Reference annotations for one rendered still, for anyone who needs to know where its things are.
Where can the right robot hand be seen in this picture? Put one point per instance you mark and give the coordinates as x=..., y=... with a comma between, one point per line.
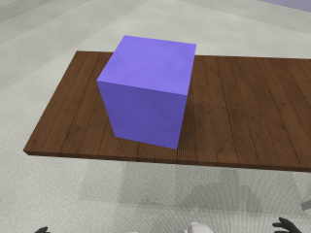
x=286, y=224

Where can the robot right thigh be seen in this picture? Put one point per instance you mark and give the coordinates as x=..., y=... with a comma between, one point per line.
x=198, y=228

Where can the table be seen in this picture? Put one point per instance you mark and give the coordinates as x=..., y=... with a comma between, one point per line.
x=242, y=112

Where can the carton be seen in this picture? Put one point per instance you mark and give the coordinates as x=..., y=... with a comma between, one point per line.
x=145, y=86

